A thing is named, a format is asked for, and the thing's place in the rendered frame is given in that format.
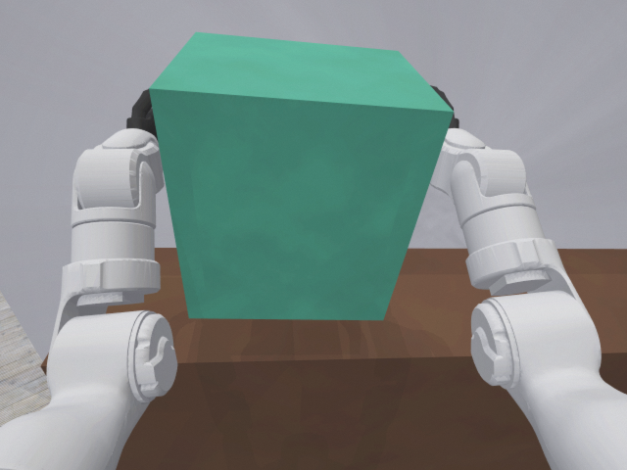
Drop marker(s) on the pedestal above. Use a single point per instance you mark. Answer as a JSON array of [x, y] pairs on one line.
[[401, 393]]

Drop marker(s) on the left robot upper arm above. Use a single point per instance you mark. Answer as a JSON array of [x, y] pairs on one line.
[[104, 370]]

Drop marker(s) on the carton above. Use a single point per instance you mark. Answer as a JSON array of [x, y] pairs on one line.
[[295, 174]]

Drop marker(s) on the robot left forearm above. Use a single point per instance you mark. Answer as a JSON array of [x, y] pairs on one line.
[[114, 189]]

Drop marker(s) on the robot right hand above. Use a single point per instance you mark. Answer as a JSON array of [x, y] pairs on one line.
[[454, 122]]

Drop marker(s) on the right robot upper arm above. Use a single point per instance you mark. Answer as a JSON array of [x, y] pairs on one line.
[[542, 348]]

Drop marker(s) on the robot left hand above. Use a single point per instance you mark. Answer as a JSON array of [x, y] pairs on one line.
[[142, 115]]

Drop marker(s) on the robot right forearm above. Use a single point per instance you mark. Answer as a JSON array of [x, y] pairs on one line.
[[508, 251]]

